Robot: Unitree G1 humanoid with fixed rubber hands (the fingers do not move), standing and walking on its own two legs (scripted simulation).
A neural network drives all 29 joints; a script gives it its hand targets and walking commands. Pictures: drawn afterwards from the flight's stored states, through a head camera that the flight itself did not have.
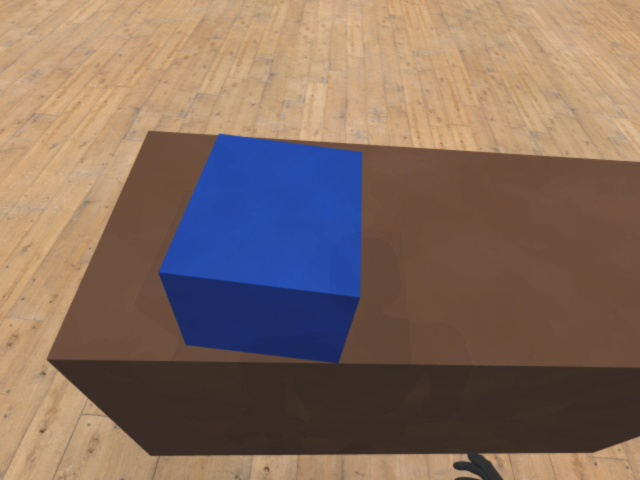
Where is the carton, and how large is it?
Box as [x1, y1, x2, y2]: [158, 134, 361, 362]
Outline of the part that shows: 219,134 158,272 185,343 198,346 338,362 359,298 361,152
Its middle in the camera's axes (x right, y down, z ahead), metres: -0.07 +0.01 +0.62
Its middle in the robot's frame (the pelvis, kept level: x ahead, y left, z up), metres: +0.47 +0.09 -0.01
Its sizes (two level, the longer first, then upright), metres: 0.283 0.239 0.195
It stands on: a pedestal, 0.65 m high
